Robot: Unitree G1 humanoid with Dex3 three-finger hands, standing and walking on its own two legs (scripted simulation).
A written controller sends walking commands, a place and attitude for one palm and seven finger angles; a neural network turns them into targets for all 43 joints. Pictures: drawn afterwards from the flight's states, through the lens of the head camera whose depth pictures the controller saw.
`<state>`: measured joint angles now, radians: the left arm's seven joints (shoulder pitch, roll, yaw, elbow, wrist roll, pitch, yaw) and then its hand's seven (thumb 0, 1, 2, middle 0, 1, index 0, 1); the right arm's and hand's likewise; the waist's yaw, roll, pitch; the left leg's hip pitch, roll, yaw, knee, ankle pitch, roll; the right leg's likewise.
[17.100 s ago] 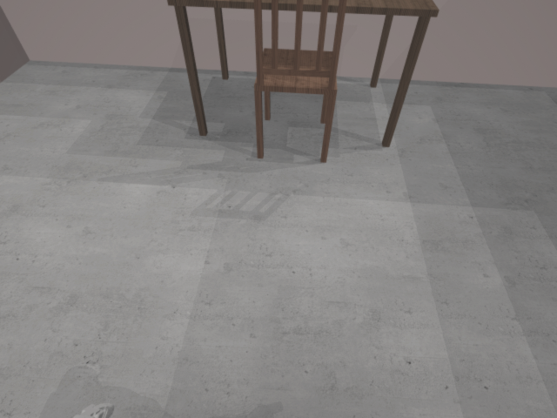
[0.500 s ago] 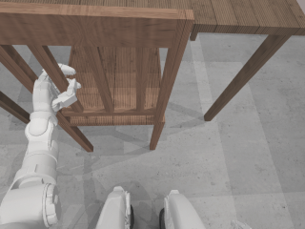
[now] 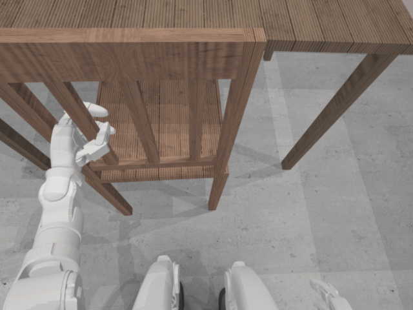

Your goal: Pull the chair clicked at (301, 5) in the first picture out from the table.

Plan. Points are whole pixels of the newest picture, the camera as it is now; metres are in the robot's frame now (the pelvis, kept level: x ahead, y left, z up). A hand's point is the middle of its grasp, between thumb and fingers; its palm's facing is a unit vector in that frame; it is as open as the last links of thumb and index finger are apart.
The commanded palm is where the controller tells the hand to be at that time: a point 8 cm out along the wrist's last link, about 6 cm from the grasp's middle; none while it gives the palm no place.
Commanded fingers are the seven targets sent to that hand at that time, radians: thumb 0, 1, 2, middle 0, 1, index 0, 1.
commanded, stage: step backward, pulling the chair out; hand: left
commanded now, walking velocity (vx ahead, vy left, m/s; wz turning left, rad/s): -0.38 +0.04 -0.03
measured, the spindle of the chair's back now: (144, 129) +0.45 +0.12 +0.02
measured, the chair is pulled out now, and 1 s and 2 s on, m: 0.02 0.12 0.23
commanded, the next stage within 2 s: none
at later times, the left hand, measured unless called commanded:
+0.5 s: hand (114, 157) +0.38 +0.17 +0.03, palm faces +0.15 -0.98 -0.11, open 5.3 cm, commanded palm +0.36 +0.21 +0.03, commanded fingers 0.00 0.90 0.90 -0.50 -1.45 -0.50 -1.45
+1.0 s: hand (115, 195) +0.31 +0.16 +0.03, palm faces +0.18 -0.98 -0.11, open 5.3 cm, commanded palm +0.30 +0.20 +0.03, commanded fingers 0.00 0.90 0.90 -0.50 -1.45 -0.50 -1.45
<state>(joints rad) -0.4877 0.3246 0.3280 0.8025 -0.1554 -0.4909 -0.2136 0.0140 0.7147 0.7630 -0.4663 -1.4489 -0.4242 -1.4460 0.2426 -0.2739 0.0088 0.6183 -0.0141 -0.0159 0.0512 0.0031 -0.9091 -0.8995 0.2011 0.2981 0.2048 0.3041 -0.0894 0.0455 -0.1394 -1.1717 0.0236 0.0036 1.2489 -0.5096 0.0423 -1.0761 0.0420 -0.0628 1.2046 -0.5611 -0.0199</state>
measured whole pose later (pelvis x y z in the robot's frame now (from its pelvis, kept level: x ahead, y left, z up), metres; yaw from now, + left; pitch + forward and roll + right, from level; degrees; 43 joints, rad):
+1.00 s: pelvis -0.07 +0.01 +0.09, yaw -1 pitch +4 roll -1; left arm -0.52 0.18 0.16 1.05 -0.12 -0.27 0.14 0.02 0.68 0.75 -0.29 -1.14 -0.49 -1.44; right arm 0.21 -0.29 -0.04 0.73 0.05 0.00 -0.10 0.00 -0.91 -0.90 0.20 0.30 0.20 0.30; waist -0.05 0.02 0.19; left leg -0.51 0.02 0.08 0.59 -0.15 0.06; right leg -0.47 0.03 0.00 0.62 -0.25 0.00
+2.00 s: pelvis -0.18 +0.02 +0.10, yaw -2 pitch +4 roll -2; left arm -0.51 0.18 0.18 0.94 -0.10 -0.24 0.10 0.03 0.68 0.75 -0.25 -1.19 -0.49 -1.44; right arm 0.21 -0.24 -0.05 0.71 0.01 0.01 -0.05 0.00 -0.91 -0.90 0.20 0.30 0.20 0.30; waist -0.02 0.03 0.25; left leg -0.41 0.05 -0.03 0.59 -0.26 -0.02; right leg -0.38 0.02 0.00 0.63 -0.34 0.01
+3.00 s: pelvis -0.43 +0.05 +0.11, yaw -1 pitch +3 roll -1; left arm -0.55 0.17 0.16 0.93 -0.09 -0.20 0.11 0.04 0.69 0.75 -0.19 -1.18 -0.49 -1.44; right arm 0.16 -0.27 -0.07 0.70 0.01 0.01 -0.06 0.00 -0.91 -0.90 0.20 0.30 0.20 0.30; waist -0.05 0.01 0.28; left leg -0.28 0.05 0.01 0.52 -0.29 -0.01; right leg -0.50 0.00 0.01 0.83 -0.40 0.01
